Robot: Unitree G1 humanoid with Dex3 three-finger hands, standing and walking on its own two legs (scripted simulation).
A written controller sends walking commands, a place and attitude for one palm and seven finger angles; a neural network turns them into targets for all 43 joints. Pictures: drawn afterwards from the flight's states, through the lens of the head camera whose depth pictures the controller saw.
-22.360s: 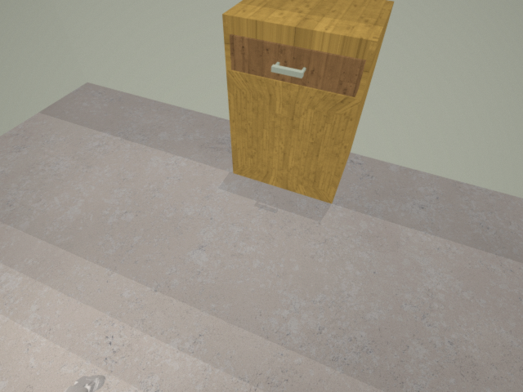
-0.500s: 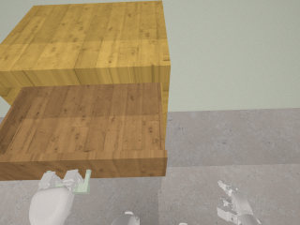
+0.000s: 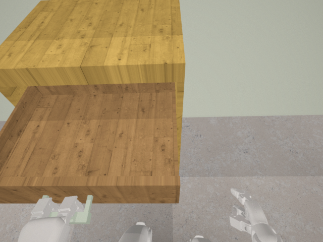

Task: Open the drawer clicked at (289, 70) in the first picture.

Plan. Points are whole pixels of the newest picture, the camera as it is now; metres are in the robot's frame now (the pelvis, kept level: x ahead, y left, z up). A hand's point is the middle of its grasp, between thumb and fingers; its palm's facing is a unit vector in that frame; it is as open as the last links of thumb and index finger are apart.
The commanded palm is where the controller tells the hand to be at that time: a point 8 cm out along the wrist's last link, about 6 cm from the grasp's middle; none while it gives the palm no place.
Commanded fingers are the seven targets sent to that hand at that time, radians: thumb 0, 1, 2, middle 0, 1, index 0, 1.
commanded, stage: pull the drawer open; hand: left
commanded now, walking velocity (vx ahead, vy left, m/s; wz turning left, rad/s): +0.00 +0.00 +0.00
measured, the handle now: (64, 208) +0.19 +0.25 +0.00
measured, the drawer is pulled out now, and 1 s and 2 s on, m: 0.30 0.30 0.30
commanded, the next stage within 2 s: open the thumb to release the handle in 0.04 s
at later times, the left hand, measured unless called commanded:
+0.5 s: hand (61, 235) +0.14 +0.24 -0.01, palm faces -0.04 -0.10 -0.99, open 9.2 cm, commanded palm +0.12 +0.24 +0.04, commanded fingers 0.00 -0.43 0.33 -0.31 -1.21 -0.31 -1.21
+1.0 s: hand (61, 234) +0.14 +0.24 -0.01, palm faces -0.01 -0.10 -1.00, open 13.8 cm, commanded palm +0.13 +0.24 +0.03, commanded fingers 0.00 -0.50 0.30 -0.30 -1.20 -0.30 -1.20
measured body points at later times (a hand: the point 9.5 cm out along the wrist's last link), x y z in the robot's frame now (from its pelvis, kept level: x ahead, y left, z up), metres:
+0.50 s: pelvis -0.01 +0.00 +0.00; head +0.04 -0.02 +0.45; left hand +0.13 +0.24 +0.04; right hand +0.20 -0.21 -0.11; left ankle +0.03 +0.12 -0.64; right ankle -0.02 -0.08 -0.64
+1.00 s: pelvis -0.02 +0.00 +0.00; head +0.03 -0.02 +0.45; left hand +0.13 +0.24 +0.04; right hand +0.20 -0.21 -0.10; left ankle +0.03 +0.12 -0.64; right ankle -0.02 -0.08 -0.64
